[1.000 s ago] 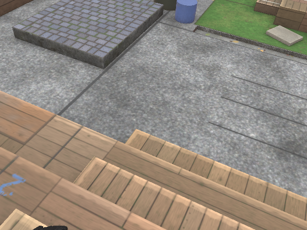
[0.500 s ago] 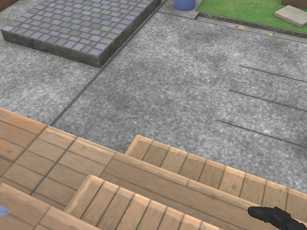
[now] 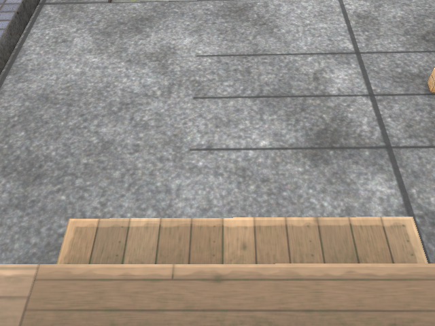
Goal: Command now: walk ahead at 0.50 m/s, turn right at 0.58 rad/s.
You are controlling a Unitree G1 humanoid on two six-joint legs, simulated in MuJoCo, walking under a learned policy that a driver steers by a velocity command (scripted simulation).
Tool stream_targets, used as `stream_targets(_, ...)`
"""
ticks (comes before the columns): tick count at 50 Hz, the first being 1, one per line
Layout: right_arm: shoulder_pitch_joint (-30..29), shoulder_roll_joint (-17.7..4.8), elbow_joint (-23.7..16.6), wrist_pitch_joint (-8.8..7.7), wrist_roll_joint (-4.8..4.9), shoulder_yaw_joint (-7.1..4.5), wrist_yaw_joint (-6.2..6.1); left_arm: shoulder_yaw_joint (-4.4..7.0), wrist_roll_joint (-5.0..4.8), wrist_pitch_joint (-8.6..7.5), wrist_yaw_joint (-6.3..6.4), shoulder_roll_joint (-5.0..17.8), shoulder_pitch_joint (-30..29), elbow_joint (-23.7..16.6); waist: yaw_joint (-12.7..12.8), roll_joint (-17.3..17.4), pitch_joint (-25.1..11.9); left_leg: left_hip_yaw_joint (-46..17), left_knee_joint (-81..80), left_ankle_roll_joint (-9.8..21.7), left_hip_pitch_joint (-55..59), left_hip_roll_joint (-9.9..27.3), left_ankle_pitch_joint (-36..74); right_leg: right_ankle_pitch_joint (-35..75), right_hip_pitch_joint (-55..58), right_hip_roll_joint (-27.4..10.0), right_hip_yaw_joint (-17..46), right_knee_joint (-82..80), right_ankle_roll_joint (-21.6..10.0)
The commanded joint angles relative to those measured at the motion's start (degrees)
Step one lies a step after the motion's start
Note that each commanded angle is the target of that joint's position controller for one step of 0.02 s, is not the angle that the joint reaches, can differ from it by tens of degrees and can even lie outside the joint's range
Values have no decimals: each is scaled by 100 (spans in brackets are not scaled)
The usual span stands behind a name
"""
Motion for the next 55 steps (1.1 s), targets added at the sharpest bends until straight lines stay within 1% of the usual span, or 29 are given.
stream_targets(1, -153, -649, -1109, -334, 308, -88, -36, 510, 4, -16, 40, 1796, 1834, 292, 473, -862, -1681, -694, 1158, 217, -4014, -415, 1046, 1415, 4016, -2243, 4037, -661, -2097)
stream_targets(2, -758, -773, -1011, -235, 274, -169, -206, 264, 49, -85, 59, 996, 1255, 140, 386, 331, -959, -832, 404, 278, -4044, -198, 1872, 728, 3101, -2190, 4211, -918, -1784)
stream_targets(3, -625, -763, -1045, -151, 300, -162, -262, 179, 141, -198, 65, 878, 798, 21, 16, -84, -726, -1159, -627, 342, -3620, -156, 2527, 1064, 2158, -2279, 4373, -794, -1786)
stream_targets(4, -608, -629, -942, -59, 114, -153, -286, 79, 95, -284, 95, 556, 382, -78, -190, 20, -289, -1196, -1170, 163, -3269, -104, 2654, 2018, 1333, -1982, 3908, -565, -1663)
stream_targets(6, -979, -405, -1154, 32, -167, -148, -268, 85, 23, -244, 315, 590, 480, -22, -140, -169, -136, -1032, -2826, -42, -2590, -127, 3039, 2472, 618, -1346, 2950, -652, -1378)
stream_targets(8, -731, -318, -1070, -2, -208, -114, -123, 148, 134, -194, 480, 758, 816, 142, -139, -315, -646, -829, -2930, -27, -1861, -318, 4343, 3766, 490, -1096, 2591, -267, -1312)
stream_targets(10, -1437, -627, -1273, -163, -75, -211, 73, 83, -48, -270, 614, 518, 1446, 359, 140, -160, -265, -1050, -4434, 206, -2353, -422, 5658, 2458, 801, -749, 2416, 130, -1069)
stream_targets(12, -2178, -127, -1548, -245, -371, -72, 181, 0, -124, -162, 746, 337, 1413, 428, 368, 106, -101, -439, -6186, 323, -111, -955, 7745, 666, -948, 65, 1644, 201, -659)
stream_targets(15, -2303, 56, -1923, -96, -145, -36, 170, 10, -76, -25, 757, 386, 1358, 494, 397, -648, 19, -510, -6495, 230, 564, -1179, 7109, 270, -1026, 171, 1986, 687, -725)
stream_targets(20, -1127, -350, -1565, -118, 50, -210, 220, -60, -39, 109, 847, 219, 1471, 499, 179, -520, 148, -1096, -8162, 433, 812, -345, 6416, 759, 763, 11, 2561, 2750, -671)
stream_targets(21, -258, -333, -1194, -129, 39, -262, 236, -95, -72, 80, 731, 143, 1453, 609, -159, -234, -123, -817, -8212, 479, 1937, -333, 6617, 566, 392, 251, 2188, 3806, -500)
stream_targets(22, 958, -436, -746, -121, -100, -288, 281, -123, -37, 12, 509, -114, 1817, 772, -392, 705, -721, -1033, -6694, 792, 4178, 52, 7740, -1251, -1375, 701, 1757, 5697, -267)
stream_targets(23, 1541, -378, -552, -72, 22, -217, 342, -129, -175, -103, 351, -165, 2686, 930, -335, 1746, -1290, -2024, -5702, 1489, 5680, 710, 7315, -3593, -3149, 1227, 1590, 7988, 80)
stream_targets(24, 1646, -499, -498, 51, 203, -203, 373, -147, -255, -191, 343, 7, 2933, 909, -264, 2101, -1327, -2698, -5960, 1694, 5612, 1033, 6611, -3458, -3969, 873, 1645, 8975, 163)
stream_targets(25, 1346, -1153, -421, 84, 303, -372, 362, -137, -425, -263, 394, 356, 2508, 463, -105, 2357, -1311, -4088, -7089, 2482, 5340, 1694, 3681, -2766, -4637, 519, 1031, 9078, 327)
stream_targets(26, 794, -374, -467, 142, 129, -168, 301, -5, -318, -130, 522, 721, 1155, 359, -190, -51, -267, -3842, -8063, 2153, 3762, 1339, 982, -1531, -4693, 57, 777, 8015, 153)
stream_targets(27, 100, -403, -535, 85, 0, -93, 282, -23, -323, -32, 601, 637, 713, 149, 35, 237, 314, -4265, -8309, 2237, 2392, 1373, 466, -915, -4235, -107, 918, 7586, 121)
stream_targets(29, -648, 9, -559, -103, -29, 120, 229, 20, -73, -4, 640, 612, 808, 211, 607, 58, 856, -3178, -8072, 1642, 493, 538, 963, 330, -3404, -502, 1389, 5806, 58)
stream_targets(31, -610, -145, -502, -142, -56, 115, 102, 63, 137, -164, 555, 547, 785, 172, 684, 237, 729, -1970, -8110, 1402, -252, -132, 2988, 1577, -2478, -755, 848, 3749, 260)
stream_targets(33, -9, -245, -148, -33, -30, 77, -28, -89, 322, -192, 444, -135, 414, 55, 426, 738, 82, -1809, -7903, 1588, 185, -121, 4869, 2292, -1856, -818, 407, 2929, 466)
stream_targets(37, 811, -236, 175, -49, 173, 37, -86, 11, 154, -200, 315, 194, 94, 9, 122, 375, -7, -2154, -7138, 1564, 1987, 142, 4627, 2951, -3072, -1007, 819, 2354, 294)
stream_targets(40, 1447, -200, 331, -47, 96, 84, -129, 1, 141, -350, 165, 191, -868, -294, -280, 371, 314, -2374, -6758, 1491, 2715, 189, 3690, 3301, -3808, -939, 808, 1265, 169)
stream_targets(43, 1117, -153, 164, 55, 63, 135, -249, -64, 234, -456, -23, 32, -1180, -338, -396, 279, 504, -1670, -6481, 1364, 1082, -276, 2881, 4735, -1833, -610, 305, 122, 277)
stream_targets(48, 1069, -159, 85, 347, 274, 80, -279, -113, 32, -462, -105, 4, -1479, -611, -701, 409, 612, -1848, -5191, 1323, 1683, -522, 3058, 3847, -1037, -545, 417, -1401, 409)
stream_targets(50, 872, -323, 115, 440, 221, 6, -313, -5, 68, -475, -27, 198, -769, -373, -314, 460, 314, -1919, -4255, 1308, 1789, -502, 3805, 3525, -162, -678, 397, -1667, 270)
stream_targets(52, 912, -158, 375, 346, 204, 19, -171, 224, 112, -431, 45, 619, 1678, 424, 824, -32, -500, -1619, -1517, 867, -117, -1057, 2479, 4413, 3123, -1157, 540, -973, -39)
stream_targets(53, 1844, 351, 593, 227, 274, 114, -21, 148, 237, -424, -12, 790, 2468, 672, 784, -1319, -1548, -1514, 1038, 567, -1882, -1632, -1239, 6326, 5344, -2004, 887, 1118, -375)
stream_targets(54, 2285, -21, 391, 82, 421, 110, 56, 193, 100, -313, -67, 959, 2515, 690, 644, -1957, -2219, -1692, 1761, 345, -2524, -1210, -910, 6166, 5602, -2600, 1655, 1218, -696)
stream_targets(55, 1619, -205, -115, 53, 533, 108, 25, 305, -58, -251, -97, 1214, 2361, 726, 706, -1982, -2379, -1414, 1484, 247, -3088, -1044, 21, 2395, 5105, -3150, 2868, -24, -1288)
Velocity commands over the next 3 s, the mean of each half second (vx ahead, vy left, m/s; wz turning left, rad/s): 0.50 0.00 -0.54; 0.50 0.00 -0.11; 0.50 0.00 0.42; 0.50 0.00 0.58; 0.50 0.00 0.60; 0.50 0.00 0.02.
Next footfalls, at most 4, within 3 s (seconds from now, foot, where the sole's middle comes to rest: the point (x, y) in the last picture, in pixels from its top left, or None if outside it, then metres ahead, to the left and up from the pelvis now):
0.42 left None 0.39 0.08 -0.91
1.04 right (302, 301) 0.64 -0.28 -1.06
1.64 left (242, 243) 0.97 -0.07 -1.21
2.16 right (268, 198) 1.31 -0.24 -1.36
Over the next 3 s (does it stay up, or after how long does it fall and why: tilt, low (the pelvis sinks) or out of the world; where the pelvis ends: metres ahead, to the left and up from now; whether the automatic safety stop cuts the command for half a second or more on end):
stays up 1.54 0.03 -0.58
